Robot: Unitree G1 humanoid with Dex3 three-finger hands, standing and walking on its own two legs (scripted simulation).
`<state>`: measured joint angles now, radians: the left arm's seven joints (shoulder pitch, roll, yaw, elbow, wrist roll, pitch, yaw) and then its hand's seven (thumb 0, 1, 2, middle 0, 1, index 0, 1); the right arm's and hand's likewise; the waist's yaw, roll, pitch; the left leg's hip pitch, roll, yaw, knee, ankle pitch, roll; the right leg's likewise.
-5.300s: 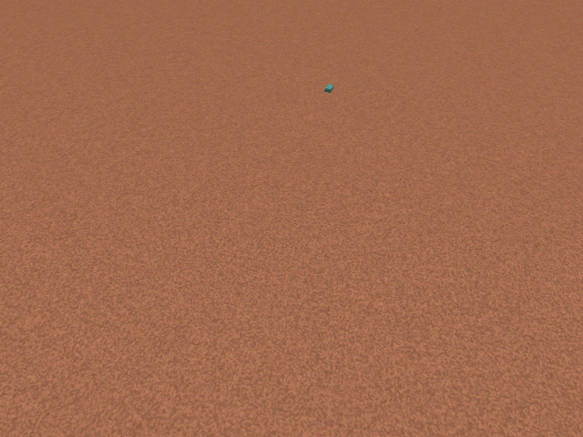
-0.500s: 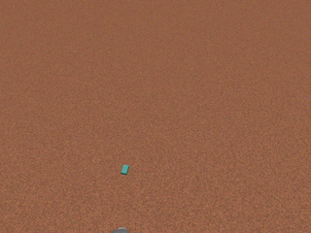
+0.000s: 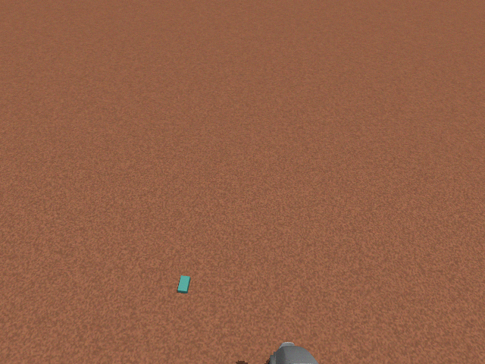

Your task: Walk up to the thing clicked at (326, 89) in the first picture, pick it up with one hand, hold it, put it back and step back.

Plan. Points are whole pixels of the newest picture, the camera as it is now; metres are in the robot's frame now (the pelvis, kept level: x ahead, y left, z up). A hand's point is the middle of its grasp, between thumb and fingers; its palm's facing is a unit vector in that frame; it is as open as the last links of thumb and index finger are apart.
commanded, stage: walk up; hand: left
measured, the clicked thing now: (184, 284) +0.53 +0.20 -0.76
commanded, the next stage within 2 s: stand in 1.82 s
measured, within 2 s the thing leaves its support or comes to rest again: neither
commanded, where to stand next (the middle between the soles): +0.11 -0.01 m, yaw +2 degrees
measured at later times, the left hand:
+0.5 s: hand out of the picture +0.12 +0.26 -0.16, palm faces +0.02 -0.94 -0.33, open 7.4 cm
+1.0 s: hand out of the picture +0.15 +0.25 -0.14, palm faces +0.04 -0.94 -0.34, open 7.4 cm
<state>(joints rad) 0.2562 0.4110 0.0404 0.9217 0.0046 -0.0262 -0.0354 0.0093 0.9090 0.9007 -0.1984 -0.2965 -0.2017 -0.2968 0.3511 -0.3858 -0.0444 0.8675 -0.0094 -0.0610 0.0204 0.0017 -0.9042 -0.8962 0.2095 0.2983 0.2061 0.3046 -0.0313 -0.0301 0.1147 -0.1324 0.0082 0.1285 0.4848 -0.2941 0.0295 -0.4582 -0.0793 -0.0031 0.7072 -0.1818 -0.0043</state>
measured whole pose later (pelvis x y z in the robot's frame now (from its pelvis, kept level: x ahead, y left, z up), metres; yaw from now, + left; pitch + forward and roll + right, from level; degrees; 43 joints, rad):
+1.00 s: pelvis +0.08 -0.01 +0.01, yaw +2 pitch -3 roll +0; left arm 0.09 0.35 0.01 1.14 0.00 -0.01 -0.01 0.01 0.91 0.90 -0.20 -0.30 -0.20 -0.30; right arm 0.06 -0.36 0.00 1.10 0.00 -0.03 0.00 0.00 -0.91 -0.90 0.21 0.30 0.20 0.30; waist 0.02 0.02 0.05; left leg -0.16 0.04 0.01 0.39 -0.18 -0.02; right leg -0.16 -0.03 -0.04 0.39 -0.19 0.01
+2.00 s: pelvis +0.09 +0.00 +0.01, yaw +1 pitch -2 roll +0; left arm 0.08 0.34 0.01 1.15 0.00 -0.01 -0.01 0.01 0.91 0.90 -0.20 -0.30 -0.20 -0.30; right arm 0.07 -0.35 0.00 1.15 -0.01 -0.02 0.00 0.00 -0.91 -0.90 0.21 0.30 0.20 0.30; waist 0.00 0.00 0.06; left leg -0.11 0.03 0.03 0.31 -0.16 -0.02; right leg -0.11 -0.03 -0.03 0.32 -0.16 0.02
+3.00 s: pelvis +0.09 +0.00 +0.01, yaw +1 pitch -2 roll +0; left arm 0.12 0.35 0.00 1.14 0.01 -0.01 -0.01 0.01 0.91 0.90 -0.20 -0.30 -0.20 -0.30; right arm 0.11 -0.35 0.00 1.15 -0.01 -0.01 0.01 0.00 -0.91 -0.90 0.21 0.30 0.20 0.30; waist -0.01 0.00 0.05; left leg -0.12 0.03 0.02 0.31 -0.15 -0.02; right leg -0.12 -0.03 -0.03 0.32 -0.16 0.02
